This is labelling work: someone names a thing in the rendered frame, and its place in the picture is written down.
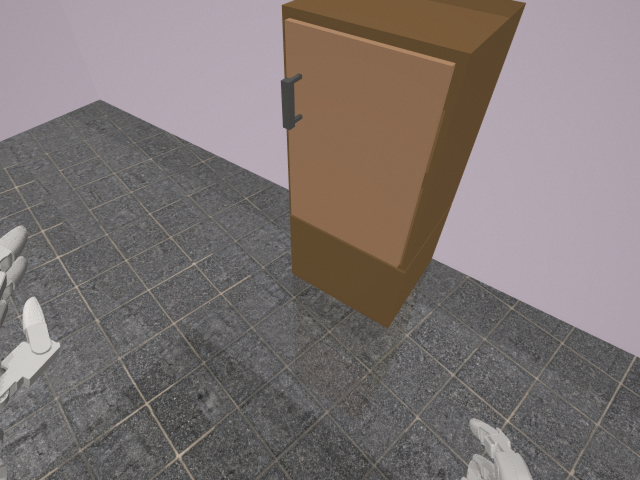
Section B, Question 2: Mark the robot left hand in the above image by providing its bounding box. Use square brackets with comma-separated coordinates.
[0, 225, 60, 410]

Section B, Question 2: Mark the handle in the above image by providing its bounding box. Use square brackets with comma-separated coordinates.
[281, 74, 302, 130]

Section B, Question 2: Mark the cupboard door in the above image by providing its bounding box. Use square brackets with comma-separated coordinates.
[285, 18, 456, 267]

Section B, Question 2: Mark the robot right hand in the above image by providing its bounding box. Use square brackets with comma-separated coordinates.
[461, 418, 533, 480]

